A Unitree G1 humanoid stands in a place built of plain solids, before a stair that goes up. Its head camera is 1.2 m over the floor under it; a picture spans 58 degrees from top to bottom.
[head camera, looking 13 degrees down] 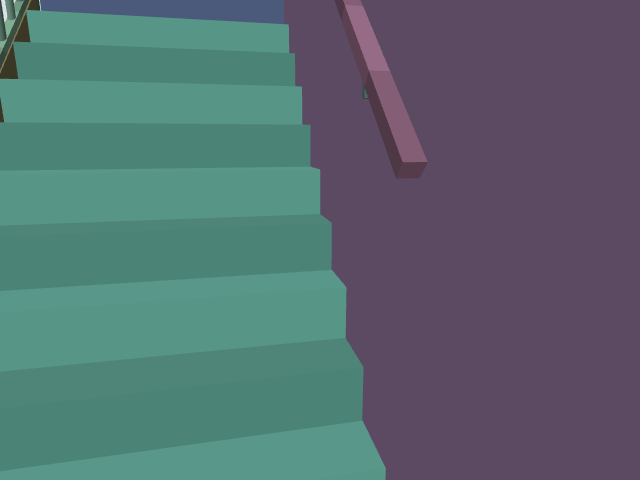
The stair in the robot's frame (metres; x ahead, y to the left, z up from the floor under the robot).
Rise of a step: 0.18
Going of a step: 0.20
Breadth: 1.27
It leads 12 degrees to the left of straight ahead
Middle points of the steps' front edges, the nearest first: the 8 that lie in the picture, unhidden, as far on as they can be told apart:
1.03 0.49 0.54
1.23 0.54 0.72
1.43 0.58 0.91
1.62 0.62 1.09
1.82 0.66 1.27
2.02 0.71 1.45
2.21 0.75 1.63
2.41 0.79 1.81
